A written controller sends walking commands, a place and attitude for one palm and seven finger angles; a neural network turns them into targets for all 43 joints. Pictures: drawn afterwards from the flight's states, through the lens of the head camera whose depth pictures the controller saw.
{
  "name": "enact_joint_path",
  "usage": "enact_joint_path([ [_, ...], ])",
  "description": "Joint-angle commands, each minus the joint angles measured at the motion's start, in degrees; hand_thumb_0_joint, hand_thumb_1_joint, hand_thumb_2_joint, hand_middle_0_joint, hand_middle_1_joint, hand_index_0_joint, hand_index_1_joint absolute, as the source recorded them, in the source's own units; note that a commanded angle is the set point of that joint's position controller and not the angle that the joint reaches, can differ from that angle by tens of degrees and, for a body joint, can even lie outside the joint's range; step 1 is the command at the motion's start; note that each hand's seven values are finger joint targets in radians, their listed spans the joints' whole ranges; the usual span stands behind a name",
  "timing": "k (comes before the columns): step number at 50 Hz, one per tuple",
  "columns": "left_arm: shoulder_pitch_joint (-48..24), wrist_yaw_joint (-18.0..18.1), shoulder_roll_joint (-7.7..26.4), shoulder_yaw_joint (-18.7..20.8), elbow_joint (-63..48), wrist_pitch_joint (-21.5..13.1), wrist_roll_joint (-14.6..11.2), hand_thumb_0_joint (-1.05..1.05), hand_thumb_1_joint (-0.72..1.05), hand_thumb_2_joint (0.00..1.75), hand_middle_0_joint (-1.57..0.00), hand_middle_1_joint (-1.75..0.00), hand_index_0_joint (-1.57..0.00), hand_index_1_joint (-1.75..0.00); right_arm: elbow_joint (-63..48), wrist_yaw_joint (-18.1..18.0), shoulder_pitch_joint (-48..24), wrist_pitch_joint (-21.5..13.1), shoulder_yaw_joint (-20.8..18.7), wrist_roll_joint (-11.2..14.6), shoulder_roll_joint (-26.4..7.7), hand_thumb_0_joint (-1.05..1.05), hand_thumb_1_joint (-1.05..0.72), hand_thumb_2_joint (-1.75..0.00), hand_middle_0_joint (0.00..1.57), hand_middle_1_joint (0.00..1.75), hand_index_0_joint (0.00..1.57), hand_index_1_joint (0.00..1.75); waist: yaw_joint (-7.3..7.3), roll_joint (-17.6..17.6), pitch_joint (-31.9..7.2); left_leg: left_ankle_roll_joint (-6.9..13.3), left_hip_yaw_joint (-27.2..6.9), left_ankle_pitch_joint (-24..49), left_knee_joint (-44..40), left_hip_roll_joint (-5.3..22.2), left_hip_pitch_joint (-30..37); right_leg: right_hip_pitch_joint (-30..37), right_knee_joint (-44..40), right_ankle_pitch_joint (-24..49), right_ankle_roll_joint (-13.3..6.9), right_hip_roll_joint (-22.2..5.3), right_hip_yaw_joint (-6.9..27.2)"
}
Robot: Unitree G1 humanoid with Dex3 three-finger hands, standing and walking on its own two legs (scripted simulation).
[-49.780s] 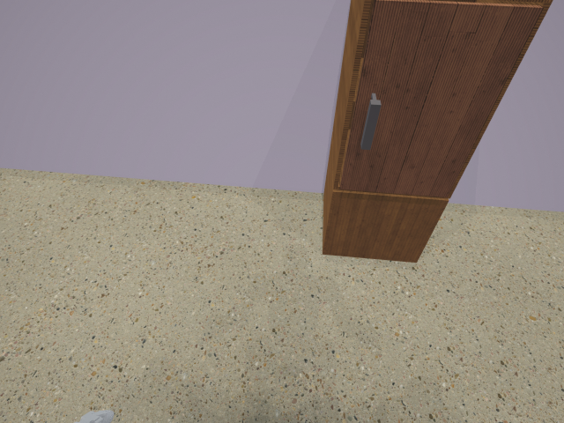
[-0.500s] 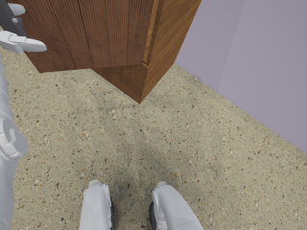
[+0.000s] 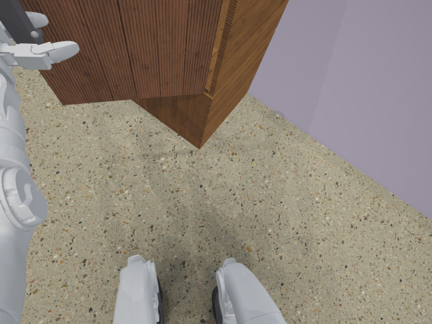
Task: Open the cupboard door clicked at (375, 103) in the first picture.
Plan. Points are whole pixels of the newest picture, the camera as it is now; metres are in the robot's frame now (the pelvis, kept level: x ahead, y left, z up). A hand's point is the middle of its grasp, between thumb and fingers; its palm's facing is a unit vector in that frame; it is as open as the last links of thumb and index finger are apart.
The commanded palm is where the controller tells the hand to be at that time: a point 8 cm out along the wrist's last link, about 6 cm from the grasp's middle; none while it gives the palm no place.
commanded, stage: close the thumb around the handle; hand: left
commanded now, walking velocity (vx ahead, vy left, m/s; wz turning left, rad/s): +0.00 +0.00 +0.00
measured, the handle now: (19, 13) +0.62 +0.25 +0.08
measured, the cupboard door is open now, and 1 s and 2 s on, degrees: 48 59 92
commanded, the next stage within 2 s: pull the door open along its arc in 0.40 s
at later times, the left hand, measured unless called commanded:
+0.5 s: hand (34, 33) +0.57 +0.23 +0.09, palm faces +0.13 -0.99 -0.01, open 5.9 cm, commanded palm +0.56 +0.24 +0.08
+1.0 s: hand (45, 72) +0.50 +0.21 +0.08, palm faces +0.08 -1.00 -0.02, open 6.4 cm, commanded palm +0.44 +0.24 +0.08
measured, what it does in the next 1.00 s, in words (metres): stands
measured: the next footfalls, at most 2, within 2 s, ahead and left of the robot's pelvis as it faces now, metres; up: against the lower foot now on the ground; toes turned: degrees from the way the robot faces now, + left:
none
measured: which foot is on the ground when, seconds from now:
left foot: down 0.00-1.00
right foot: down 0.00-1.00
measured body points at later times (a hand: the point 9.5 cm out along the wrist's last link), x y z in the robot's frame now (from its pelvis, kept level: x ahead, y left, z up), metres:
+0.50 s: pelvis +0.00 +0.00 +0.00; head +0.18 +0.04 +0.41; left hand +0.56 +0.28 +0.09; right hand -0.03 -0.26 -0.10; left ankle +0.06 +0.12 -0.61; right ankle -0.01 -0.13 -0.61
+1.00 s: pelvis +0.02 +0.00 +0.03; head +0.15 +0.02 +0.46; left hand +0.49 +0.26 +0.09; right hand +0.03 -0.26 -0.09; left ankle +0.06 +0.12 -0.61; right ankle -0.01 -0.13 -0.61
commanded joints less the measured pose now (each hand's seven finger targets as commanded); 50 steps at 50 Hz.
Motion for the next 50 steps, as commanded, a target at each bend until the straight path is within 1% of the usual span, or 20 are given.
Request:
enact_joint_path([
  [1,-28.34,-0.09,10.13,-1.57,-13.35,-4.78,-0.41,0.0,0.4,0.68,-0.36,-1.3,-0.36,-1.3,-0.31,-0.51,13.33,-0.32,-4.39,-0.38,-12.17,0.0,-0.9,-0.9,0.2,0.3,0.2,0.3,-2.11,14.64,-32.44,1.21,-4.74,22.13,-5.67,-1.09,44.64,-4.08,-9.81,18.47,-1.98,1.52,0.26],
  [5,-29.46,0.17,11.97,-0.7,-12.53,-4.34,-0.31,0.0,0.62,0.78,-0.38,-1.32,-0.38,-1.32,-0.3,-0.68,13.18,-0.38,-4.2,-0.33,-12.33,0.0,-0.9,-0.9,0.2,0.3,0.2,0.3,-2.41,12.94,-32.13,1.48,-4.36,19.97,-5.4,-1.18,42.06,-2.85,-10.14,17.79,-1.71,1.62,0.4],
  [6,-30.0,0.0,11.72,-0.96,-12.88,-4.68,-0.37,0.0,0.68,0.8,-0.38,-1.33,-0.38,-1.33,-0.2,-0.68,13.44,-0.48,-4.17,-0.39,-12.34,0.0,-0.9,-0.9,0.2,0.3,0.2,0.3,-2.23,14.16,-32.62,1.43,-4.57,20.53,-5.48,-1.28,42.91,-3.23,-9.93,17.91,-1.89,1.58,0.5],
  [8,-28.32,-0.16,12.77,-0.28,-10.45,-4.12,-0.23,0.0,0.79,0.85,-0.39,-1.34,-0.39,-1.34,-0.31,-0.9,13.18,-0.29,-3.98,-0.23,-12.53,0.0,-0.9,-0.9,0.2,0.3,0.2,0.3,-2.42,11.9,-31.26,1.56,-4.29,19.38,-5.37,-1.2,40.9,-2.91,-10.27,17.39,-1.68,1.56,0.44],
  [10,-29.68,-0.32,12.25,-1.19,-11.09,-3.94,-0.17,0.0,0.9,0.9,-0.4,-1.35,-0.4,-1.35,-0.38,-0.92,13.17,-0.43,-3.89,-0.13,-12.25,0.0,-0.9,-0.9,0.2,0.3,0.2,0.3,-2.59,12.61,-31.4,1.71,-3.9,18.69,-5.11,-1.35,39.99,-2.37,-10.23,17.24,-1.64,1.62,0.58],
  [12,-29.66,-0.28,12.57,-0.67,-12.06,-4.25,-0.15,0.0,0.9,0.9,-0.4,-1.35,-0.4,-1.35,-0.27,-0.94,13.43,-0.45,-4.07,-0.31,-12.35,0.0,-0.9,-0.9,0.2,0.3,0.2,0.3,-2.14,14.95,-32.88,1.41,-4.42,20.76,-5.15,-1.14,42.66,-3.49,-9.81,17.98,-1.88,1.49,0.42],
  [14,-28.83,-0.43,11.76,-1.4,-11.02,-3.72,-0.25,0.0,0.9,0.9,-0.4,-1.35,-0.4,-1.35,-0.46,-0.89,13.08,-0.36,-3.92,-0.2,-12.31,0.0,-0.9,-0.9,0.2,0.3,0.2,0.3,-2.35,14.09,-31.64,1.44,-4.24,19.73,-5.1,-1.26,41.65,-3.75,-10.11,17.42,-1.78,1.52,0.39],
  [15,-29.55,-0.38,13.01,-0.64,-11.11,-3.6,-0.38,0.0,0.9,0.9,-0.4,-1.35,-0.4,-1.35,-0.39,-0.98,13.28,-0.41,-3.85,-0.23,-12.44,0.0,-0.9,-0.9,0.2,0.3,0.2,0.3,-2.56,13.38,-31.34,1.62,-4.12,19.42,-4.98,-1.21,40.77,-3.08,-10.22,17.58,-1.66,1.56,0.54],
  [19,-28.8,-0.54,13.96,-0.11,-11.37,-3.35,-0.05,0.0,0.9,0.9,-0.4,-1.35,-0.4,-1.35,-0.38,-1.07,13.56,-0.3,-3.85,-0.21,-12.4,0.0,-0.9,-0.9,0.2,0.3,0.2,0.3,-2.03,13.9,-32.75,1.55,-4.06,21.03,-4.78,-1.19,41.26,-2.36,-9.89,18.57,-1.74,1.58,0.52],
  [23,-29.65,-0.44,12.47,-1.19,-12.37,-3.41,-0.18,0.0,0.9,0.9,-0.4,-1.35,-0.4,-1.35,-0.32,-0.91,13.43,-0.38,-3.9,-0.19,-12.25,0.0,-0.9,-0.9,0.2,0.3,0.2,0.3,-2.37,14.78,-32.68,1.52,-4.26,21.0,-4.9,-1.16,42.24,-3.26,-9.99,18.42,-1.71,1.58,0.45],
  [25,-28.51,-0.52,13.65,-0.51,-12.17,-3.21,-0.18,0.0,0.9,0.9,-0.4,-1.35,-0.4,-1.35,-0.43,-1.03,13.3,-0.35,-3.88,-0.13,-12.45,0.0,-0.9,-0.9,0.2,0.3,0.2,0.3,-2.2,13.54,-32.53,1.62,-3.83,20.12,-4.88,-1.15,40.89,-2.02,-10.27,18.3,-1.59,1.6,0.69],
  [26,-28.51,-0.41,19.24,3.5,-10.89,-3.43,0.07,0.0,0.9,0.9,-0.4,-1.35,-0.4,-1.35,-0.59,-1.27,13.46,-0.35,-3.53,-0.09,-12.89,0.0,-0.9,-0.9,0.2,0.3,0.2,0.3,-1.5,13.18,-32.33,1.78,-3.84,20.07,-4.48,-1.07,39.61,-1.57,-9.84,18.21,-1.66,1.59,0.92],
  [28,-26.14,-0.91,17.66,2.35,-11.48,-3.24,0.08,0.0,0.9,0.9,-0.4,-1.35,-0.4,-1.35,-1.16,-1.15,13.24,-0.13,-3.49,0.05,-12.47,0.0,-0.9,-0.9,0.2,0.3,0.2,0.3,-0.69,14.0,-33.28,1.75,-3.27,21.39,-4.66,-1.37,39.58,0.27,-9.88,19.58,-1.65,1.63,0.96],
  [30,-22.82,-1.72,16.5,2.06,-12.22,-3.14,-0.56,0.0,0.9,0.9,-0.4,-1.35,-0.4,-1.35,-1.5,-1.06,12.94,-0.13,-3.64,0.12,-12.33,0.0,-0.9,-0.9,0.2,0.3,0.2,0.3,0.0,12.88,-33.94,1.77,-2.84,22.22,-4.85,-1.41,39.51,2.34,-10.19,21.19,-1.51,1.73,1.09],
  [36,-13.33,-2.92,14.4,3.78,-16.4,-3.76,-2.95,0.0,0.9,0.9,-0.4,-1.35,-0.4,-1.35,-2.59,-0.69,12.16,-0.1,-4.47,0.56,-12.02,0.0,-0.9,-0.9,0.2,0.3,0.2,0.3,2.77,11.75,-35.77,1.52,-1.99,24.8,-6.13,-1.71,41.53,6.02,-10.33,24.86,-1.48,1.79,1.23],
  [39,-6.64,-3.22,11.47,3.12,-18.36,-3.71,-4.29,0.0,0.9,0.9,-0.4,-1.35,-0.4,-1.35,-3.32,-0.6,11.32,0.15,-4.95,1.06,-11.74,0.0,-0.9,-0.9,0.2,0.3,0.2,0.3,3.78,7.81,-34.35,1.57,-1.04,24.43,-7.43,-2.05,40.37,9.34,-11.45,26.8,-1.02,1.79,1.35],
  [41,-1.43,-3.36,8.52,2.34,-19.68,-4.09,-5.15,0.0,0.9,0.9,-0.4,-1.35,-0.4,-1.35,-3.85,-0.24,10.61,-0.01,-5.22,1.32,-11.36,0.0,-0.9,-0.9,0.2,0.3,0.2,0.3,4.83,7.35,-33.64,1.5,-0.65,24.47,-8.37,-2.42,40.71,10.46,-11.6,27.45,-1.15,1.71,1.29],
  [45,8.94,-2.8,2.0,-0.29,-25.27,-4.32,-7.27,0.0,0.9,0.9,-0.4,-1.35,-0.4,-1.35,-5.43,0.23,8.4,0.12,-6.09,1.9,-10.61,0.0,-0.9,-0.9,0.2,0.3,0.2,0.3,6.1,3.81,-31.13,1.5,0.67,24.69,-10.35,-3.19,40.42,14.4,-13.16,30.58,-0.68,1.45,1.14],
  [46,11.19,-2.42,0.44,-0.67,-27.35,-4.83,-7.77,0.0,0.9,0.9,-0.4,-1.35,-0.4,-1.35,-5.77,0.35,8.21,0.02,-6.32,1.99,-10.5,0.0,-0.9,-0.9,0.2,0.3,0.2,0.3,6.59,3.17,-32.12,1.46,0.73,25.44,-10.61,-3.47,41.3,15.36,-13.08,31.5,-0.8,1.42,1.26],
  [50,22.45,-1.01,-6.01,-3.97,-34.31,-5.62,-9.25,0.0,0.9,0.9,-0.4,-1.35,-0.4,-1.35,-7.57,0.99,5.55,0.13,-7.04,2.52,-9.68,0.0,-0.9,-0.9,0.2,0.3,0.2,0.3,8.32,2.18,-29.53,1.04,1.6,26.63,-12.68,-4.02,43.15,17.74,-14.2,33.81,-0.74,1.09,0.82],
])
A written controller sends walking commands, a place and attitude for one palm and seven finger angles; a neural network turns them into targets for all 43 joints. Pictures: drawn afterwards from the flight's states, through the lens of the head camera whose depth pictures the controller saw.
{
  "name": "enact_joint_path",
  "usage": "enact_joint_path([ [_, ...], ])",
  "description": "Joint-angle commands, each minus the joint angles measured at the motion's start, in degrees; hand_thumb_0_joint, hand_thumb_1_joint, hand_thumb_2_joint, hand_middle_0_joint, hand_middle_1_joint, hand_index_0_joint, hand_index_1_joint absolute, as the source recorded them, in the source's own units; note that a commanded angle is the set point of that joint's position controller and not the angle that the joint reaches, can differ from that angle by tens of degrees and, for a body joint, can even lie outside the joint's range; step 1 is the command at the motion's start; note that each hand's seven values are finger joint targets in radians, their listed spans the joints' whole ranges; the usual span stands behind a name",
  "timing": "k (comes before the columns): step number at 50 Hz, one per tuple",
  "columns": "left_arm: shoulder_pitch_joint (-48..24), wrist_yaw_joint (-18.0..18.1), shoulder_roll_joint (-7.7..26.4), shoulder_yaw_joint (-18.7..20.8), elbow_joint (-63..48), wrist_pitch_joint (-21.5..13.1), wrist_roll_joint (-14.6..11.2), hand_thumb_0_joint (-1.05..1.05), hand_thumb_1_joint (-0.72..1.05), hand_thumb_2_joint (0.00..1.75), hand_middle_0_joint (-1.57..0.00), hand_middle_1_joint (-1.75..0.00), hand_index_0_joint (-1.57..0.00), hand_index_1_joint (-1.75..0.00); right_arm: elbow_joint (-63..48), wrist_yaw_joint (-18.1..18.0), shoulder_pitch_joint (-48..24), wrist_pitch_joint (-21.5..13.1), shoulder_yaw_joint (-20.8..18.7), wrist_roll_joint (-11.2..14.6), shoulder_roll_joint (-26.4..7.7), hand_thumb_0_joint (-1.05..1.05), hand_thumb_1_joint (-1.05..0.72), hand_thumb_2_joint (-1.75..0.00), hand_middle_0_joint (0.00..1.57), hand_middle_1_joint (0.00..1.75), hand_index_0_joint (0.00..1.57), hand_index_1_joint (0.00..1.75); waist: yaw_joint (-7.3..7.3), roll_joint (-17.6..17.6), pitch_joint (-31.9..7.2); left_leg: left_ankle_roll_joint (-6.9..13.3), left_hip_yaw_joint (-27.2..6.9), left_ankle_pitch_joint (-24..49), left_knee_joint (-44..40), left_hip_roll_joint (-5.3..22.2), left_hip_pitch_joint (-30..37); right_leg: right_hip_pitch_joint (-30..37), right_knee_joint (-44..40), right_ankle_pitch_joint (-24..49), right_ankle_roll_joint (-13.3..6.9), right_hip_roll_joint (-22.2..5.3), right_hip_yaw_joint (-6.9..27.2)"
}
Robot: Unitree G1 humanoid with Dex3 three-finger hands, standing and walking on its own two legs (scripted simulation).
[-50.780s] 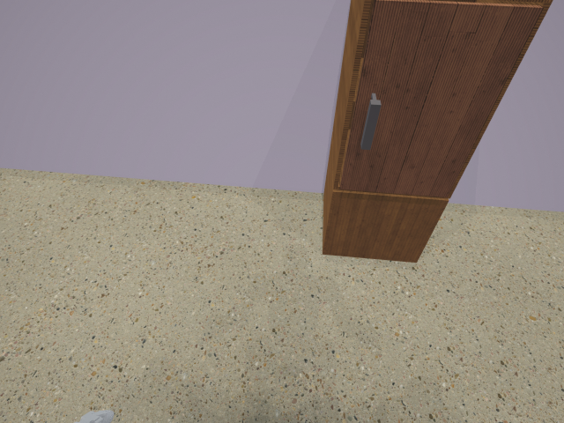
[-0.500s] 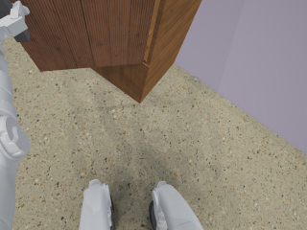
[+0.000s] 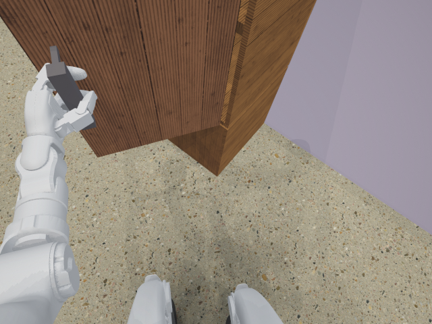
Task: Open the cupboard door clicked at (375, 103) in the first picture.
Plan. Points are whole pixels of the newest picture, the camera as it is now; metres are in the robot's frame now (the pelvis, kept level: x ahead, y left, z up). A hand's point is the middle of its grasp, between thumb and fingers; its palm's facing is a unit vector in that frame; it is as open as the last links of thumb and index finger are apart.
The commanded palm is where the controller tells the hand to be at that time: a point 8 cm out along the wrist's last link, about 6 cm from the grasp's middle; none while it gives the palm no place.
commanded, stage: pull the door open along its arc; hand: left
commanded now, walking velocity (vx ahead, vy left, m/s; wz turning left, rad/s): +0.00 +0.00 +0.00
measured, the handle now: (72, 90) +0.54 +0.23 +0.05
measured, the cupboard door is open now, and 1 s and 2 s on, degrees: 59 92 93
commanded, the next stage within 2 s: open thumb and fingers to let go in 0.64 s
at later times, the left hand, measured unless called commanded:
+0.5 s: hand (139, 163) +0.38 +0.11 +0.06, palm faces +0.47 -0.88 -0.01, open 6.6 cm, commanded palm +0.31 +0.14 +0.05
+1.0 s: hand (161, 176) +0.36 +0.07 +0.05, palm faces +0.47 -0.88 -0.01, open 7.7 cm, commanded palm +0.31 +0.11 +0.05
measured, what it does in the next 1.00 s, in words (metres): stands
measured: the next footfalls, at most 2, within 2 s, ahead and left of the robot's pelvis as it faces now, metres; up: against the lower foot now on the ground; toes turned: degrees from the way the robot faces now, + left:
none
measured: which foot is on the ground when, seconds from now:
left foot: down 0.00-1.00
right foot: down 0.00-1.00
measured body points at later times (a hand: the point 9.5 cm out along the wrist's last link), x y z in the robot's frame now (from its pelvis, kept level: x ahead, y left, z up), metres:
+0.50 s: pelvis +0.00 -0.03 +0.01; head +0.07 -0.03 +0.46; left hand +0.35 +0.15 +0.06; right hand +0.12 -0.25 -0.11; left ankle +0.04 +0.12 -0.63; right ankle -0.04 -0.13 -0.63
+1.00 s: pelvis -0.01 -0.05 +0.01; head +0.07 -0.05 +0.45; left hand +0.33 +0.12 +0.06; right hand +0.15 -0.27 -0.12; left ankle +0.04 +0.12 -0.63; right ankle -0.04 -0.13 -0.63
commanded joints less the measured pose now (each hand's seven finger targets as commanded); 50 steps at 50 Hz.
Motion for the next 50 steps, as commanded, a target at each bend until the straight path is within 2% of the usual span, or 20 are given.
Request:
enact_joint_path([
  [1,-0.79,9.28,4.12,6.45,-16.9,-3.37,-5.85,0.0,0.9,0.9,-0.4,-1.35,-0.4,-1.35,-5.86,-0.25,4.93,-1.93,-4.58,-0.48,-8.52,0.0,-0.9,-0.9,0.2,0.3,0.2,0.3,8.4,3.17,-26.45,0.47,-0.86,28.96,-7.29,-3.86,32.08,10.09,-8.93,33.94,-0.72,1.45,-2.24],
  [2,2.66,13.96,-2.48,0.68,-17.23,-2.86,-4.6,0.0,0.9,0.9,-0.4,-1.35,-0.4,-1.35,-6.05,0.28,3.66,-2.3,-4.3,-0.49,-7.79,0.0,-0.9,-0.9,0.2,0.3,0.2,0.3,6.51,2.23,-23.74,-0.05,-0.94,28.24,-8.06,-3.72,31.84,8.98,-9.16,33.36,-0.33,1.47,-2.74],
  [3,4.46,16.98,-5.29,-0.6,-19.8,-2.97,-4.3,0.0,0.9,0.9,-0.4,-1.35,-0.4,-1.35,-6.14,0.73,3.12,-2.39,-4.53,-0.47,-7.64,0.0,-0.9,-0.9,0.2,0.3,0.2,0.3,6.24,1.38,-23.06,-0.29,-1.06,28.13,-8.29,-3.5,32.28,8.45,-9.2,32.74,-0.31,1.39,-3.09],
  [7,8.06,29.15,-8.38,-2.04,-25.36,-4.29,0.78,0.0,0.9,0.9,-0.4,-1.35,-0.4,-1.35,-6.35,1.63,1.77,-1.88,-4.7,-2.24,-7.03,0.0,-0.9,-0.9,0.2,0.3,0.2,0.3,7.13,0.24,-22.26,-0.61,-0.48,28.53,-8.86,-3.94,31.49,11.24,-8.45,34.26,-0.54,0.83,-2.53],
  [11,8.53,39.83,-12.94,-5.56,-26.71,-5.45,7.77,0.0,0.9,0.9,-0.4,-1.35,-0.4,-1.35,-6.76,1.97,-0.34,-1.12,-4.9,-3.78,-6.17,0.0,-0.9,-0.9,0.2,0.3,0.2,0.3,6.91,-2.89,-20.54,-0.57,-0.59,25.18,-8.86,-3.96,29.54,11.48,-8.24,31.5,-0.8,0.43,-2.14],
  [12,8.81,41.82,-15.28,-7.68,-25.72,-5.51,9.51,0.0,0.9,0.9,-0.4,-1.35,-0.4,-1.35,-6.7,2.1,-1.46,-0.95,-4.83,-4.11,-5.74,0.0,-0.9,-0.9,0.2,0.3,0.2,0.3,6.84,-1.95,-19.97,-0.51,-0.28,23.69,-8.9,-4.26,29.1,11.2,-8.57,30.64,-0.8,0.08,-1.9],
  [13,8.24,42.98,-16.49,-9.31,-25.56,-5.8,10.85,0.0,0.9,0.9,-0.4,-1.35,-0.4,-1.35,-6.55,2.12,-1.78,-0.9,-4.87,-4.36,-5.6,0.0,-0.9,-0.9,0.2,0.3,0.2,0.3,6.13,-3.74,-19.42,-0.36,-0.33,22.32,-8.88,-4.24,28.48,11.34,-8.89,30.01,-0.74,-0.08,-1.91],
  [16,6.53,43.98,-18.12,-12.63,-26.74,-7.19,13.14,0.0,0.9,0.9,-0.4,-1.35,-0.4,-1.35,-6.43,1.54,-3.04,-0.9,-5.19,-4.89,-5.34,0.0,-0.9,-0.9,0.2,0.3,0.2,0.3,5.36,-5.6,-19.84,0.06,-0.05,19.5,-8.57,-4.5,27.61,12.37,-9.9,29.66,-0.66,-0.33,-0.89],
  [17,7.47,43.92,-19.31,-13.84,-26.17,-7.49,13.48,0.0,0.9,0.9,-0.4,-1.35,-0.4,-1.35,-6.44,1.31,-3.85,-0.89,-5.27,-4.85,-5.04,0.0,-0.9,-0.9,0.2,0.3,0.2,0.3,5.79,-5.34,-20.12,-0.04,0.1,18.84,-8.78,-4.64,27.64,12.84,-10.11,29.46,-0.66,-0.48,-0.68],
  [22,10.4,42.78,-24.6,-19.65,-29.5,-8.7,11.91,0.0,0.9,0.9,-0.4,-1.35,-0.4,-1.35,-6.39,0.77,-6.45,-1.86,-5.16,-4.63,-4.12,0.0,-0.9,-0.9,0.2,0.3,0.2,0.3,6.5,-2.97,-21.1,-0.06,0.69,17.27,-9.53,-4.95,29.81,14.43,-11.83,28.98,-0.83,-0.81,-0.12],
  [26,15.15,43.12,-28.1,-23.16,-30.25,-8.38,10.74,0.0,0.9,0.9,-0.4,-1.35,-0.4,-1.35,-6.47,0.69,-7.5,-2.84,-4.98,-4.41,-3.69,0.0,-0.9,-0.9,0.2,0.3,0.2,0.3,6.6,-6.81,-17.93,0.14,0.6,15.51,-10.38,-5.14,28.35,16.13,-13.54,29.04,-0.39,-1.26,0.28],
  [27,16.2,43.47,-28.76,-23.89,-30.88,-8.33,10.7,0.0,0.9,0.9,-0.4,-1.35,-0.4,-1.35,-6.53,0.73,-8.18,-2.99,-4.93,-4.34,-3.56,0.0,-0.9,-0.9,0.2,0.3,0.2,0.3,6.83,-6.24,-17.91,0.15,0.71,15.32,-10.47,-5.33,28.11,16.38,-13.63,29.29,-0.34,-1.56,0.46],
  [31,18.13,44.46,-31.76,-27.65,-32.7,-7.96,12.43,0.0,0.9,0.9,-0.4,-1.35,-0.4,-1.35,-6.34,0.68,-8.71,-4.08,-4.91,-4.8,-3.01,0.0,-0.9,-0.9,0.2,0.3,0.2,0.3,6.22,-9.06,-16.5,0.32,0.4,14.51,-10.2,-5.51,26.86,17.0,-14.16,31.11,0.22,-2.45,1.32],
  [32,18.72,44.64,-33.07,-28.72,-33.43,-7.94,12.71,0.0,0.9,0.9,-0.4,-1.35,-0.4,-1.35,-6.28,0.73,-9.22,-4.39,-4.86,-4.88,-2.69,0.0,-0.9,-0.9,0.2,0.3,0.2,0.3,6.5,-8.03,-16.93,0.26,0.47,14.52,-10.1,-5.66,26.91,17.11,-14.08,31.96,0.28,-2.83,1.55],
  [36,11.26,46.39,-29.42,-26.69,-32.15,-8.35,15.42,0.0,0.9,0.9,-0.4,-1.35,-0.4,-1.35,-4.46,-0.3,-9.18,-4.78,-4.77,-5.52,-2.72,0.0,-0.9,-0.9,0.2,0.3,0.2,0.3,4.67,-9.36,-14.03,0.51,-0.19,11.55,-8.58,-5.56,24.26,13.9,-14.54,27.88,0.6,-3.57,3.01],
  [37,6.07,47.03,-27.46,-25.06,-30.69,-8.81,15.63,0.0,0.9,0.9,-0.4,-1.35,-0.4,-1.35,-3.52,-0.75,-9.55,-4.72,-4.65,-5.6,-2.76,0.0,-0.9,-0.9,0.2,0.3,0.2,0.3,3.91,-9.9,-13.54,0.64,-0.38,10.02,-7.95,-5.72,22.97,13.08,-14.9,25.91,0.86,-4.09,3.84],
  [42,8.55,46.39,-28.5,-24.43,-28.82,-9.93,14.08,0.0,0.55,0.75,-0.38,-1.31,-0.38,-1.31,-3.61,-1.41,-10.68,-5.0,-4.72,-5.59,-2.11,0.0,-0.9,-0.9,0.2,0.3,0.2,0.3,5.71,-8.95,-18.47,0.45,-0.1,10.5,-7.67,-6.09,22.98,15.95,-14.47,27.43,0.98,-4.56,4.96],
  [44,7.6,45.66,-29.0,-24.89,-28.55,-9.72,12.84,0.0,0.41,0.69,-0.36,-1.3,-0.36,-1.3,-3.32,-1.45,-10.78,-4.87,-4.68,-5.27,-2.25,0.0,-0.9,-0.9,0.2,0.3,0.2,0.3,5.23,-8.55,-18.69,0.4,0.08,11.12,-7.8,-6.02,24.0,16.14,-14.59,28.98,1.16,-4.55,4.67],
  [47,8.41,45.08,-28.28,-23.72,-29.06,-9.39,11.06,0.0,0.2,0.6,-0.35,-1.27,-0.35,-1.27,-3.73,-1.54,-10.42,-4.82,-4.68,-5.17,-2.42,0.0,-0.9,-0.9,0.2,0.3,0.2,0.3,6.13,-7.95,-20.36,0.29,0.12,12.74,-7.97,-6.05,24.69,17.35,-14.02,31.55,1.1,-4.28,4.16],
  [50,6.9,45.0,-30.17,-25.65,-29.08,-9.51,11.41,0.0,-0.01,0.51,-0.33,-1.25,-0.33,-1.25,-3.49,-1.28,-9.92,-4.81,-4.75,-5.21,-2.47,0.0,-0.9,-0.9,0.2,0.3,0.2,0.3,5.05,-8.62,-19.19,0.39,-0.04,14.1,-7.93,-5.9,25.96,15.86,-13.32,33.2,1.08,-3.83,2.69],
])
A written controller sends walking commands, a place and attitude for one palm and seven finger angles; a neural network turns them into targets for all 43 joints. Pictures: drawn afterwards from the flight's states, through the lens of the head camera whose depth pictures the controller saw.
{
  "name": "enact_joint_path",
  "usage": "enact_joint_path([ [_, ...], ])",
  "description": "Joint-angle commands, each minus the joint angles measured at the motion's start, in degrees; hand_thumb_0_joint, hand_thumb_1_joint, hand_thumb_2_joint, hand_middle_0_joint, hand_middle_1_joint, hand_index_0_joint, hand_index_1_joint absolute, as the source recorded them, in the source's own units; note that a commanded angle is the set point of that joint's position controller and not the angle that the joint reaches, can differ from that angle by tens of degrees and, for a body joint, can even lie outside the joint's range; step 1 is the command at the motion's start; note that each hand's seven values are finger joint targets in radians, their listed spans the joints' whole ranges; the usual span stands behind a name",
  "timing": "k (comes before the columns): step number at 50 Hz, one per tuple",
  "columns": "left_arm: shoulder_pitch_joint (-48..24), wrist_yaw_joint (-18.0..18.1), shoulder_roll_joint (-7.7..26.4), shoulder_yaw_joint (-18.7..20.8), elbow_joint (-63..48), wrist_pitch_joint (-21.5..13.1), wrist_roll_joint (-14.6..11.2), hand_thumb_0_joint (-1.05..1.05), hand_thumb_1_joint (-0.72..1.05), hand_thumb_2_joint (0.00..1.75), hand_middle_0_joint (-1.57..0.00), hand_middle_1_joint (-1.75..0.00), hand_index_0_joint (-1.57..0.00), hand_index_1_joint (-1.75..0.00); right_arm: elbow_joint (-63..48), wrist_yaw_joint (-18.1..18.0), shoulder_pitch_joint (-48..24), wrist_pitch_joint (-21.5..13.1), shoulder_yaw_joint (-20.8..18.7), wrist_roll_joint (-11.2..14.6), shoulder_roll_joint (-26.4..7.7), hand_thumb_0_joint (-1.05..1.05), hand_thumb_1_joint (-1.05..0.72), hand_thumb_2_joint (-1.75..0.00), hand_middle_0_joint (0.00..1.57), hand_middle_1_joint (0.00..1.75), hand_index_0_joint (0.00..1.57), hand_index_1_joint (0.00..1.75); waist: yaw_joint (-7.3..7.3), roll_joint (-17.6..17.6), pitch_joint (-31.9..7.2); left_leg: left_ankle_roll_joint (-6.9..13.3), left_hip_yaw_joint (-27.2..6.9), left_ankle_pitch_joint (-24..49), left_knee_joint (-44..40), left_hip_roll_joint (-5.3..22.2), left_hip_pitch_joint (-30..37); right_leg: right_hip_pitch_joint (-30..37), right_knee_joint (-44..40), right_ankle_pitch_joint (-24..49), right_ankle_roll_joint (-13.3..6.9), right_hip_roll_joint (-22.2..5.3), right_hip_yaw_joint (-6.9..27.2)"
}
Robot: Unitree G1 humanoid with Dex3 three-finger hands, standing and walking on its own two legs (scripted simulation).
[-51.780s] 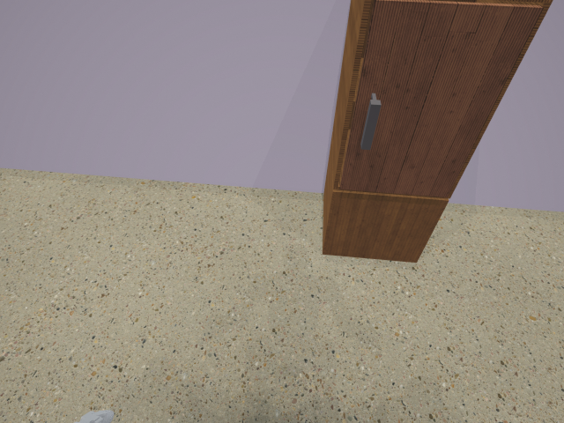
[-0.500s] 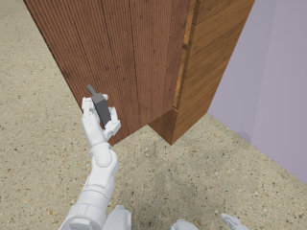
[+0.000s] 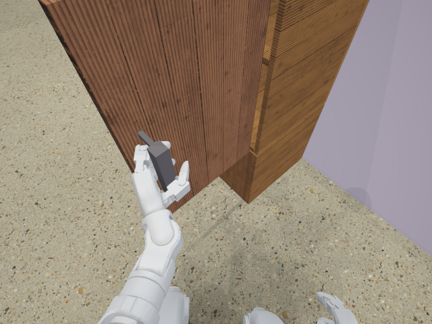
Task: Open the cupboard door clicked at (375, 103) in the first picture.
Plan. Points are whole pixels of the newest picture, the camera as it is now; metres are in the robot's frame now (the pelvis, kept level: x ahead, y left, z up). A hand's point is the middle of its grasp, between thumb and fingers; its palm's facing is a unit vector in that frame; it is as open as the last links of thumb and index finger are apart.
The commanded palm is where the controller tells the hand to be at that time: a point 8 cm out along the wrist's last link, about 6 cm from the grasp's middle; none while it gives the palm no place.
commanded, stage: open thumb and fingers to let go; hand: left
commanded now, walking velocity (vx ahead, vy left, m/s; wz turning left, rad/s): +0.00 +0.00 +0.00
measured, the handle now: (158, 164) +0.41 +0.12 +0.04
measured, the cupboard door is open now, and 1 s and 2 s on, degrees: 92 93 94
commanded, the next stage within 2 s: slide the hand sideways off the handle in 0.56 s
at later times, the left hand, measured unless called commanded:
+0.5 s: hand (179, 179) +0.37 +0.08 +0.04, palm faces +0.34 -0.94 +0.00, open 14.9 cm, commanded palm +0.33 +0.12 +0.04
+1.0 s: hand (175, 195) +0.34 +0.08 +0.04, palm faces -0.09 -0.99 +0.05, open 16.2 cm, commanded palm +0.31 +0.13 +0.04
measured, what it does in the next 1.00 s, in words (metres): stands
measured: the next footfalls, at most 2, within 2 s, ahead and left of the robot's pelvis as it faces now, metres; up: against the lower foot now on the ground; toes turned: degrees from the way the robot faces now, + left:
none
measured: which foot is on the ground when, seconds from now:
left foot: down 0.00-1.00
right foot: down 0.00-1.00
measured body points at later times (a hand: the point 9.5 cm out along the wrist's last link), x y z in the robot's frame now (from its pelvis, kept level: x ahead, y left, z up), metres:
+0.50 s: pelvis +0.00 +0.03 +0.00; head +0.07 +0.03 +0.44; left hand +0.35 +0.13 +0.04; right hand +0.11 -0.20 -0.13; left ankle +0.07 +0.16 -0.64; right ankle -0.04 -0.08 -0.64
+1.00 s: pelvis -0.02 +0.04 +0.00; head +0.05 +0.04 +0.45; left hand +0.34 +0.14 +0.04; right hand +0.09 -0.20 -0.12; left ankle +0.07 +0.16 -0.64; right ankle -0.04 -0.08 -0.64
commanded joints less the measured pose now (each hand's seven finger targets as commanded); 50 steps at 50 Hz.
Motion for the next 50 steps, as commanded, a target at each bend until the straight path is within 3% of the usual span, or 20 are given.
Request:
enact_joint_path([
  [1,-15.59,0.26,0.77,-0.05,-10.83,-3.55,0.7,0.0,-0.08,0.48,-0.33,-1.24,-0.33,-1.24,-6.1,-0.09,1.7,-2.11,-1.97,-0.18,-5.8,0.0,-0.9,-0.9,0.2,0.3,0.2,0.3,-1.64,-7.86,-18.68,3.74,1.61,11.29,-2.48,-2.7,15.69,7.47,-13.68,34.38,4.33,-1.08,4.96],
  [7,-13.71,0.82,-0.21,-0.92,-11.83,-3.59,2.26,0.0,-0.5,0.3,-0.3,-1.2,-0.3,-1.2,-6.84,0.35,1.49,-1.8,-2.02,-0.35,-5.5,0.0,-0.9,-0.9,0.2,0.3,0.2,0.3,-0.96,-6.68,-19.07,3.63,1.91,12.47,-2.75,-2.7,16.48,7.09,-12.81,34.47,3.77,-0.75,3.99],
  [9,-13.92,1.01,-0.69,-1.16,-11.64,-3.4,2.17,0.0,-0.5,0.3,-0.3,-1.2,-0.3,-1.2,-6.81,0.36,1.32,-1.77,-2.04,-0.32,-5.54,0.0,-0.9,-0.9,0.2,0.3,0.2,0.3,-1.25,-6.83,-18.04,3.59,1.95,11.36,-2.88,-2.63,16.47,6.23,-13.32,32.19,3.71,-0.57,3.86],
  [12,-14.14,1.45,-0.22,-0.7,-12.21,-3.33,2.21,0.0,-0.5,0.3,-0.27,-1.05,-0.27,-1.05,-7.0,0.26,1.04,-1.79,-2.03,-0.32,-5.61,0.0,-0.9,-0.9,0.2,0.3,0.2,0.3,-0.88,-5.89,-18.63,3.62,1.9,11.5,-3.02,-2.53,16.95,5.46,-13.1,29.7,3.2,-0.11,3.42],
  [13,-15.71,1.65,-1.0,-1.6,-12.36,-3.33,2.49,0.0,-0.5,0.3,-0.27,-1.0,-0.27,-1.0,-6.67,0.27,0.99,-1.77,-2.02,-0.28,-5.53,0.0,-0.9,-0.9,0.2,0.3,0.2,0.3,-1.5,-5.56,-18.23,3.57,1.89,11.26,-3.1,-2.38,17.53,4.56,-13.11,28.47,3.07,0.05,3.1],
  [17,-15.91,2.75,-2.31,-2.66,-12.41,-2.73,3.63,0.0,-0.5,0.3,-0.23,-0.8,-0.23,-0.8,-6.87,0.49,1.01,-1.89,-1.96,-0.38,-5.61,0.0,-0.9,-0.9,0.2,0.3,0.2,0.3,-1.01,-2.9,-18.5,3.27,1.49,11.25,-3.76,-2.05,19.35,2.22,-12.47,24.38,2.2,0.79,1.64],
  [19,-18.35,3.46,-3.53,-3.63,-11.88,-2.26,4.1,0.0,-0.5,0.3,-0.22,-0.7,-0.22,-0.7,-6.55,0.56,1.07,-2.11,-1.92,-0.58,-5.65,0.0,-0.9,-0.9,0.2,0.3,0.2,0.3,-1.83,-3.18,-18.44,3.27,1.25,10.31,-3.78,-1.92,19.74,0.92,-12.47,22.59,2.21,1.0,1.25],
  [27,-20.42,5.45,-3.47,-2.36,-9.48,-0.57,4.84,0.0,-0.5,0.3,-0.15,-0.3,-0.15,-0.3,-6.41,0.35,0.61,-2.47,-1.62,-0.83,-5.56,0.0,-0.9,-0.9,0.2,0.3,0.2,0.3,-1.8,-4.36,-17.62,3.07,0.69,8.14,-4.52,-1.75,19.06,-0.26,-12.44,18.95,1.96,1.31,0.53],
  [32,-23.03,6.15,-5.38,-3.61,-9.26,-0.49,4.69,0.0,-0.5,0.3,-0.15,-0.3,-0.15,-0.3,-5.98,0.47,0.29,-2.84,-1.44,-0.83,-5.47,0.0,-0.9,-0.9,0.2,0.3,0.2,0.3,-2.14,-2.58,-18.04,2.73,0.18,6.38,-4.97,-1.7,20.01,-1.79,-11.87,16.84,1.76,1.45,-0.05],
  [33,-23.77,6.31,-5.76,-3.83,-9.08,-0.44,4.75,0.0,-0.5,0.3,-0.15,-0.3,-0.15,-0.3,-5.75,0.58,0.1,-2.92,-1.44,-0.78,-5.49,0.0,-0.9,-0.9,0.2,0.3,0.2,0.3,-2.35,-2.7,-18.11,2.65,-0.02,6.17,-5.05,-1.55,20.44,-2.3,-11.68,16.56,1.73,1.44,-0.3],
  [34,-20.71,-5.23,-0.87,-16.96,-8.94,-2.47,12.13,0.0,-0.5,0.3,-0.15,-0.3,-0.15,-0.3,-5.17,0.78,3.46,-1.87,-2.03,-0.28,-7.67,0.0,-0.9,-0.9,0.2,0.3,0.2,0.3,-7.64,-5.27,-16.44,3.66,0.01,6.09,-3.69,-1.46,21.76,-4.31,-12.34,18.39,2.08,0.73,1.6],
  [35,-24.52,-11.07,1.63,-13.91,-11.72,-5.18,9.66,0.0,-0.5,0.3,-0.15,-0.3,-0.15,-0.3,-6.57,0.66,4.28,-1.83,-2.33,0.17,-7.21,0.0,-0.9,-0.9,0.2,0.3,0.2,0.3,-6.22,-4.03,-18.2,4.07,-0.16,7.08,-3.07,-1.71,21.5,-3.56,-12.35,19.75,1.7,0.35,1.86],
  [37,-25.2,-18.01,5.01,-12.8,-14.95,-8.2,7.39,0.0,-0.5,0.3,-0.15,-0.3,-0.15,-0.3,-7.53,0.13,3.58,-1.79,-2.31,0.95,-7.54,0.0,-0.9,-0.9,0.2,0.3,0.2,0.3,-4.73,-0.39,-22.25,4.01,-0.13,7.86,-2.96,-2.01,24.43,-3.37,-11.5,20.5,1.38,0.44,2.42],
  [39,-25.02,-25.51,3.88,-14.79,-13.36,-8.32,2.81,0.0,-0.5,0.3,-0.15,-0.3,-0.15,-0.3,-8.04,-0.31,3.47,-1.88,-1.92,2.53,-7.92,0.0,-0.9,-0.9,0.2,0.3,0.2,0.3,-5.74,0.19,-19.06,3.92,-0.64,4.21,-3.87,-1.96,26.1,-5.53,-12.94,16.66,1.43,0.67,2.19],
  [41,-26.06,-28.87,0.93,-13.8,-13.63,-6.44,-4.88,0.0,-0.5,0.3,-0.15,-0.3,-0.15,-0.3,-8.74,-0.89,3.05,-2.37,-1.39,4.03,-8.07,0.0,-0.9,-0.9,0.2,0.3,0.2,0.3,-5.56,0.63,-16.9,3.65,-1.2,1.0,-5.82,-1.96,27.46,-5.21,-14.15,13.79,1.36,1.16,1.48],
  [42,-22.79,-29.36,0.33,-11.76,-11.81,-4.99,-8.16,0.0,-0.5,0.3,-0.15,-0.3,-0.15,-0.3,-8.98,-1.08,2.42,-2.46,-1.16,4.57,-8.07,0.0,-0.9,-0.9,0.2,0.3,0.2,0.3,-4.16,0.13,-15.28,3.3,-1.16,-0.25,-7.02,-1.98,27.0,-4.58,-14.92,12.84,1.44,1.39,0.99],
  [44,-19.34,-28.73,0.6,-8.46,-10.23,-2.6,-11.85,0.0,-0.5,0.3,-0.15,-0.3,-0.15,-0.3,-9.45,-1.24,1.98,-2.36,-0.94,5.03,-8.62,0.0,-0.9,-0.9,0.2,0.3,0.2,0.3,-3.04,-3.66,-13.96,3.22,-1.34,-0.71,-8.31,-1.97,25.48,-2.84,-15.45,12.58,1.7,1.58,0.25],
  [45,-18.53,-27.95,1.55,-7.07,-10.66,-2.31,-12.01,0.0,-0.5,0.3,-0.15,-0.3,-0.15,-0.3,-9.69,-1.16,2.06,-2.37,-0.99,4.99,-8.87,0.0,-0.9,-0.9,0.2,0.3,0.2,0.3,-2.37,-4.99,-14.31,3.21,-1.35,-0.01,-8.34,-1.94,24.71,-2.16,-14.92,12.85,1.77,1.52,0.02],
  [46,-16.74,-27.11,2.07,-6.37,-10.59,-2.32,-11.52,0.0,-0.5,0.3,-0.15,-0.3,-0.15,-0.3,-10.06,-0.92,1.96,-2.46,-0.88,4.71,-8.89,0.0,-0.9,-0.9,0.2,0.3,0.2,0.3,-1.5,-3.75,-14.26,3.18,-1.3,0.95,-8.22,-2.05,24.3,-2.31,-14.07,13.3,1.63,1.48,-0.12],
  [50,-12.93,-23.89,3.89,-6.25,-13.22,-5.95,-5.59,0.0,-0.5,0.3,-0.15,-0.3,-0.15,-0.3,-10.74,0.96,2.65,-1.97,-1.44,3.34,-8.54,0.0,-0.9,-0.9,0.2,0.3,0.2,0.3,-1.0,-4.06,-14.64,3.48,-0.77,4.65,-5.98,-1.79,23.02,-4.04,-11.45,15.41,1.68,1.19,0.05],
])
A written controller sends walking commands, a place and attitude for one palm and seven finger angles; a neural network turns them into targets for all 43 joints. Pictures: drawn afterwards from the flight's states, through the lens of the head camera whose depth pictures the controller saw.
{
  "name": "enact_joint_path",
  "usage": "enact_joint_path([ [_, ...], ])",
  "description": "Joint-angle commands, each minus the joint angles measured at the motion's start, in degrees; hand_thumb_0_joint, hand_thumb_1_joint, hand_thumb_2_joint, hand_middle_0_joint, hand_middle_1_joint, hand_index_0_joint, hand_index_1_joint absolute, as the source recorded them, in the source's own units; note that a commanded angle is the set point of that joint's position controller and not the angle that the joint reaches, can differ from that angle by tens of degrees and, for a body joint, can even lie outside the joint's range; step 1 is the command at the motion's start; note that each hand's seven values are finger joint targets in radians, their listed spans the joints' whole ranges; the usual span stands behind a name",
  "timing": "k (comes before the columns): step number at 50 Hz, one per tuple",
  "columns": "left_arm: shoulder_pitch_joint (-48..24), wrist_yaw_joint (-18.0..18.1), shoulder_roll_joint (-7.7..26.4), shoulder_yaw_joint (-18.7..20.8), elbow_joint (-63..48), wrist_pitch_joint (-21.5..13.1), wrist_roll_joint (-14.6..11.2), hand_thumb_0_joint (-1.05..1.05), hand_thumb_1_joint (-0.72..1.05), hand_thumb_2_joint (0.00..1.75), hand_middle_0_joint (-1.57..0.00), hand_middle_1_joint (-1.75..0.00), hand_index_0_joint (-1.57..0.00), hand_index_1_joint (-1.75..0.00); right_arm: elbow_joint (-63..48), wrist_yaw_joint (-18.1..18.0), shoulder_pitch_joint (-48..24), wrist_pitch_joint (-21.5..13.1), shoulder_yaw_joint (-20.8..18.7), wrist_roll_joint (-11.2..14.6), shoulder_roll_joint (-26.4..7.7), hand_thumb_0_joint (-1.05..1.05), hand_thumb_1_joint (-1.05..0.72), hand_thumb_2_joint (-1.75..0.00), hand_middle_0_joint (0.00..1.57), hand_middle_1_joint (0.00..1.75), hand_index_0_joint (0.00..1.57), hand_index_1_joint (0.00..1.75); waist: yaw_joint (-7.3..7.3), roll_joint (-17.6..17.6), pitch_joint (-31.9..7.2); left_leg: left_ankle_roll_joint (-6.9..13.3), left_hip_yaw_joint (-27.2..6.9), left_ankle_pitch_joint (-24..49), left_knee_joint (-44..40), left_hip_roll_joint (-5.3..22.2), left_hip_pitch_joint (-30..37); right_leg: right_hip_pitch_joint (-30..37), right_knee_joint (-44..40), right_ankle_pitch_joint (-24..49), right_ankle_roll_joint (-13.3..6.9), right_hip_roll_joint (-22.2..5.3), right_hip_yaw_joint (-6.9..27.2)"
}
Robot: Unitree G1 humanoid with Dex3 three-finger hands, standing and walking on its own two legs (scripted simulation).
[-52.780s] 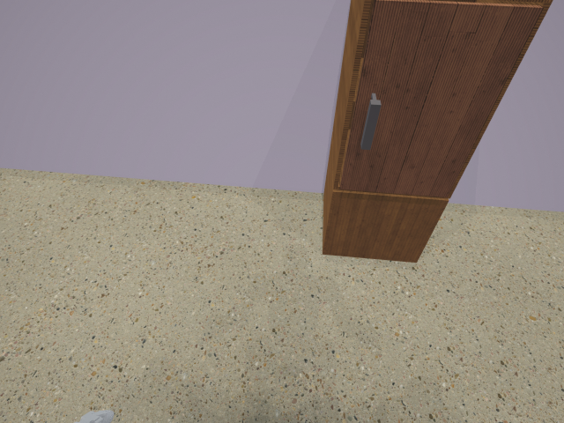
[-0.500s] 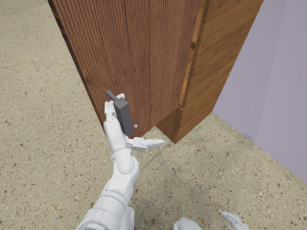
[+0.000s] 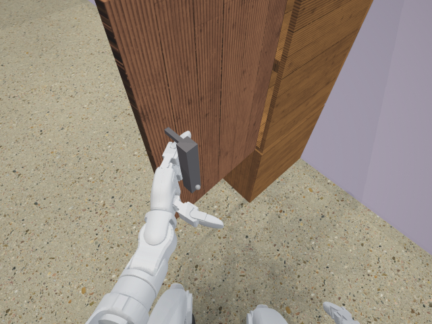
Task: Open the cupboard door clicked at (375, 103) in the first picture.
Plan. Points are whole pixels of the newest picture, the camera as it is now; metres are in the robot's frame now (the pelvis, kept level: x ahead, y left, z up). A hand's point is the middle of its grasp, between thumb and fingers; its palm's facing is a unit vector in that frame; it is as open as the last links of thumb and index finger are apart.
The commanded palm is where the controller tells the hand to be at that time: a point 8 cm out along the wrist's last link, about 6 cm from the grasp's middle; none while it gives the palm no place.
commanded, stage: slide the hand sideways off the handle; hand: left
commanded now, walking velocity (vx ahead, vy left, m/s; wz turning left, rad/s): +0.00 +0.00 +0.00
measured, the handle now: (182, 160) +0.42 +0.08 +0.04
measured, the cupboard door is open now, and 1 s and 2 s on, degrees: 93 94 94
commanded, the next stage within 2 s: draw the hand back to the body in 0.86 s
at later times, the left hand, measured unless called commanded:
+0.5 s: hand (180, 210) +0.31 +0.08 +0.04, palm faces -0.04 -1.00 +0.00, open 16.4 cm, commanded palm +0.28 +0.14 +0.04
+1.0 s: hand (157, 232) +0.27 +0.11 +0.03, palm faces -0.03 -1.00 -0.02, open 16.4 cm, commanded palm +0.25 +0.17 +0.05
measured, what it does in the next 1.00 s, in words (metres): stands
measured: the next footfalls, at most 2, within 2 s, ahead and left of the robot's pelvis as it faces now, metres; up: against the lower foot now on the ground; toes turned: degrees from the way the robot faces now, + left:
none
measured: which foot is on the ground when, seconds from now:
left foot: down 0.00-1.00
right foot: down 0.00-1.00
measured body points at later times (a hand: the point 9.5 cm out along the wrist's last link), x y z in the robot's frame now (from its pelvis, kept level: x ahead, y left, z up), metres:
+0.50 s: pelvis +0.01 -0.02 +0.00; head +0.08 -0.02 +0.44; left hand +0.31 +0.13 +0.04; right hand +0.18 -0.24 -0.11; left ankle +0.08 +0.11 -0.65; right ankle -0.01 -0.13 -0.65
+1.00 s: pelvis +0.01 -0.03 -0.01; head +0.08 -0.04 +0.43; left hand +0.27 +0.16 +0.04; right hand +0.19 -0.26 -0.11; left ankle +0.08 +0.11 -0.65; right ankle -0.01 -0.13 -0.65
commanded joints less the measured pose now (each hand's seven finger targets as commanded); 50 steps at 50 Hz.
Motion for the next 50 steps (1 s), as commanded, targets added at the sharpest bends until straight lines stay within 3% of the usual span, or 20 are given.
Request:
enact_joint_path([
  [1,-10.45,2.02,0.82,0.88,-14.11,-7.41,4.33,0.0,-0.5,0.3,-0.15,-0.3,-0.15,-0.3,-8.28,1.46,-1.21,-2.06,-2.94,-0.98,-6.84,0.0,-0.9,-0.9,0.2,0.3,0.2,0.3,0.12,-4.21,-17.22,0.05,-2.77,4.59,-6.5,-1.21,21.52,-5.32,-9.02,12.92,-2.09,1.95,-1.63],
  [2,-9.68,2.05,0.0,0.07,-15.14,-8.05,4.61,0.0,-0.5,0.3,-0.15,-0.3,-0.15,-0.3,-8.96,1.86,-1.67,-1.83,-2.9,-1.15,-6.59,0.0,-0.9,-0.9,0.2,0.3,0.2,0.3,-0.03,-4.15,-17.22,0.16,-2.41,4.19,-6.27,-1.31,21.24,-5.32,-9.05,12.77,-1.97,1.92,-1.53],
  [5,-4.08,1.58,1.39,1.28,-19.46,-8.39,4.21,0.0,-0.5,0.3,-0.15,-0.3,-0.15,-0.3,-10.49,2.39,-2.34,-1.13,-3.14,-0.98,-6.61,0.0,-0.9,-0.9,0.2,0.3,0.2,0.3,1.66,-1.73,-19.75,-0.15,-1.75,5.62,-6.38,-1.16,22.88,-3.5,-8.92,13.9,-2.26,2.1,-1.25],
  [6,-2.44,1.23,2.51,1.83,-19.97,-7.8,4.23,0.0,-0.5,0.3,-0.15,-0.3,-0.15,-0.3,-10.94,2.29,-2.41,-0.8,-3.12,-0.83,-6.82,0.0,-0.9,-0.9,0.2,0.3,0.2,0.3,1.52,-2.72,-19.67,-0.07,-1.88,5.72,-6.48,-0.99,22.56,-2.95,-8.9,14.05,-2.29,2.23,-1.15],
  [10,-0.38,-0.12,1.71,-0.69,-25.59,-5.87,3.62,0.0,-0.5,0.3,-0.15,-0.3,-0.15,-0.3,-12.24,1.72,-3.27,-0.07,-2.83,-0.18,-6.41,0.0,-0.9,-0.9,0.2,0.3,0.2,0.3,0.59,-2.61,-17.38,0.26,-1.44,5.24,-6.78,-0.97,22.52,-2.45,-10.12,14.67,-1.8,2.16,-0.81],
  [14,-0.71,-1.68,2.98,-0.42,-28.55,-5.56,2.14,0.0,-0.5,0.3,-0.15,-0.3,-0.15,-0.3,-12.14,0.24,-4.18,-0.57,-2.43,0.25,-6.32,0.0,-0.9,-0.9,0.2,0.3,0.2,0.3,-0.56,-5.03,-14.42,0.63,-1.84,2.74,-6.65,-1.06,20.79,-2.62,-11.07,12.77,-1.39,2.03,-0.45],
  [16,0.44,-2.55,3.87,0.21,-29.83,-6.01,1.34,0.0,-0.5,0.3,-0.15,-0.3,-0.15,-0.3,-12.14,-0.43,-4.41,-1.19,-2.27,0.3,-6.37,0.0,-0.9,-0.9,0.2,0.3,0.2,0.3,-0.61,-6.13,-14.78,0.86,-1.94,3.01,-6.23,-1.06,20.56,-2.04,-11.09,12.9,-1.36,2.0,-0.17],
  [19,3.51,-4.0,4.15,0.78,-29.78,-6.13,0.71,0.0,-0.5,0.3,-0.15,-0.3,-0.15,-0.3,-11.73,-0.77,-4.72,-1.87,-2.12,0.34,-6.0,0.0,-0.9,-0.9,0.2,0.3,0.2,0.3,0.29,-4.1,-15.7,0.63,-1.97,4.01,-5.98,-1.24,20.99,-2.0,-10.49,13.64,-1.45,1.83,-0.36],
  [27,14.33,-7.77,7.78,4.62,-32.79,-3.85,-0.76,0.0,-0.5,0.3,-0.15,-0.3,-0.15,-0.3,-13.68,-1.0,-5.27,-2.01,-2.14,0.67,-5.73,0.0,-0.9,-0.9,0.2,0.3,0.2,0.3,2.37,-3.65,-17.18,0.82,-0.7,8.58,-5.05,-1.69,19.83,2.11,-10.01,20.33,-1.28,1.6,0.74],
  [32,18.57,-9.27,9.53,6.27,-38.11,-5.0,-2.35,0.0,-0.5,0.3,-0.15,-0.3,-0.15,-0.3,-14.22,-1.66,-5.6,-2.95,-2.13,0.7,-5.53,0.0,-0.9,-0.9,0.2,0.3,0.2,0.3,1.93,-3.01,-16.43,0.96,-0.77,10.1,-4.0,-1.71,19.38,2.5,-9.68,23.27,-1.01,1.63,1.12],
  [35,19.53,-10.67,9.87,6.42,-38.37,-5.71,-3.06,0.0,-0.5,0.3,-0.15,-0.3,-0.15,-0.3,-13.88,-1.94,-5.71,-3.68,-2.02,0.74,-5.74,0.0,-0.9,-0.9,0.2,0.3,0.2,0.3,0.93,-3.38,-13.48,0.97,-0.93,7.64,-3.4,-1.77,17.19,0.94,-9.99,21.09,-0.79,1.59,1.33],
  [38,21.52,-12.23,10.7,7.24,-37.84,-5.74,-3.76,0.0,-0.5,0.3,-0.15,-0.3,-0.15,-0.3,-13.82,-2.33,-5.52,-4.42,-2.13,0.7,-5.91,0.0,-0.9,-0.9,0.2,0.3,0.2,0.3,0.79,-4.21,-13.42,1.05,-0.93,6.99,-2.46,-1.77,15.89,0.57,-9.89,20.86,-0.51,1.32,2.0],
  [41,24.09,-13.97,13.33,10.31,-37.97,-5.22,-5.0,0.0,-0.5,0.3,-0.15,-0.3,-0.15,-0.3,-13.87,-2.81,-5.27,-4.71,-2.15,0.89,-6.31,0.0,-0.9,-0.9,0.2,0.3,0.2,0.3,1.67,-4.39,-14.66,1.08,-0.83,7.06,-1.94,-1.87,14.31,2.18,-9.84,20.9,-0.46,1.23,2.94],
  [42,23.33,-14.52,12.08,9.11,-38.55,-5.05,-5.33,0.0,-0.5,0.3,-0.15,-0.3,-0.15,-0.3,-14.02,-2.89,-5.82,-4.92,-2.02,0.94,-6.03,0.0,-0.9,-0.9,0.2,0.3,0.2,0.3,1.29,-4.2,-14.64,1.07,-0.64,6.62,-1.58,-1.91,14.07,1.96,-10.0,20.96,-0.16,0.92,3.32],
  [46,20.69,-15.29,12.57,9.18,-41.98,-4.96,-6.39,0.0,-0.5,0.3,-0.15,-0.3,-0.15,-0.3,-13.76,-3.39,-5.47,-6.09,-2.06,0.98,-6.22,0.0,-0.9,-0.9,0.2,0.3,0.2,0.3,0.94,-2.4,-15.69,1.2,-1.14,6.8,-1.13,-1.71,14.81,0.89,-9.45,19.41,-0.46,1.2,2.87],
  [48,21.2,-15.24,12.4,9.18,-41.13,-4.65,-6.51,0.0,-0.5,0.3,-0.15,-0.3,-0.15,-0.3,-13.54,-3.57,-5.6,-6.53,-2.0,0.99,-6.21,0.0,-0.9,-0.9,0.2,0.3,0.2,0.3,0.64,-3.44,-14.94,1.15,-1.14,6.15,-0.85,-1.59,14.43,0.03,-9.7,19.03,-0.16,1.12,3.06],
  [49,22.13,-14.99,14.55,11.53,-43.62,-4.7,-6.86,0.0,-0.5,0.3,-0.15,-0.3,-0.15,-0.3,-13.68,-3.63,-5.26,-6.63,-2.16,1.09,-6.31,0.0,-0.9,-0.9,0.2,0.3,0.2,0.3,1.79,-2.86,-17.22,1.1,-1.16,6.78,-1.48,-1.56,15.44,1.67,-9.85,19.24,-0.27,1.17,3.18],
  [50,23.81,-14.94,14.96,11.5,-46.23,-4.33,-6.92,0.0,-0.5,0.3,-0.15,-0.3,-0.15,-0.3,-14.4,-3.67,-5.34,-6.75,-2.08,1.22,-6.17,0.0,-0.9,-0.9,0.2,0.3,0.2,0.3,2.31,-1.25,-18.31,1.16,-0.97,7.86,-2.42,-1.73,17.03,3.26,-10.12,20.41,-0.44,1.26,3.09],
])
